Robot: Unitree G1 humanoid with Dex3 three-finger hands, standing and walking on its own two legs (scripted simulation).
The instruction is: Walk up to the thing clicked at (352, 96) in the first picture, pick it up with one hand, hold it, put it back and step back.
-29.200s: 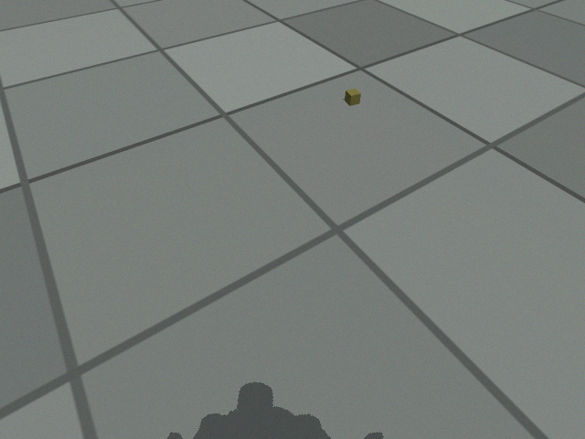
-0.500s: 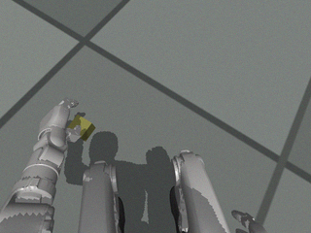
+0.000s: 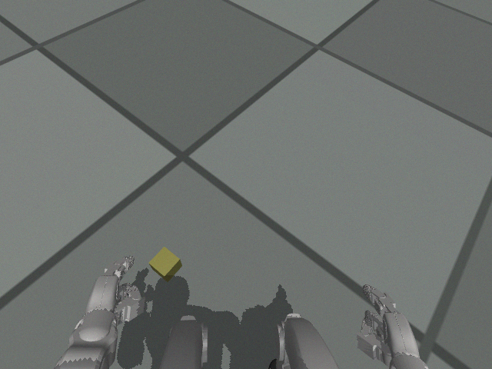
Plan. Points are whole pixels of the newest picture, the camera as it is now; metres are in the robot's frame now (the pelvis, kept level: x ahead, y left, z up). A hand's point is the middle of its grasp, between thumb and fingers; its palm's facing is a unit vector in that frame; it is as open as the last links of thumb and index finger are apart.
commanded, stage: home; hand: left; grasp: from above
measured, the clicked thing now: (166, 264) +0.48 +0.23 -0.58
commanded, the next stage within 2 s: none
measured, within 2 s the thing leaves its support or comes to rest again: neither
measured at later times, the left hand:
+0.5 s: hand (88, 328) +0.20 +0.19 +0.05, palm faces +0.09 -0.97 -0.21, open 7.4 cm
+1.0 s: hand (91, 337) +0.20 +0.19 +0.05, palm faces +0.08 -0.98 -0.20, open 8.1 cm
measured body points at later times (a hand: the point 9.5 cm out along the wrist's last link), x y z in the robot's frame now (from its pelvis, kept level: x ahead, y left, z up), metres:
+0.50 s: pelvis +0.05 +0.01 +0.10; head +0.06 +0.01 +0.55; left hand +0.20 +0.25 +0.07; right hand +0.21 -0.24 +0.04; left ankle +0.05 +0.13 -0.58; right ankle +0.05 -0.13 -0.58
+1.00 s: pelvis +0.04 +0.00 +0.10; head +0.06 +0.01 +0.55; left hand +0.19 +0.24 +0.07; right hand +0.20 -0.23 +0.03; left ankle +0.05 +0.13 -0.58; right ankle +0.05 -0.13 -0.58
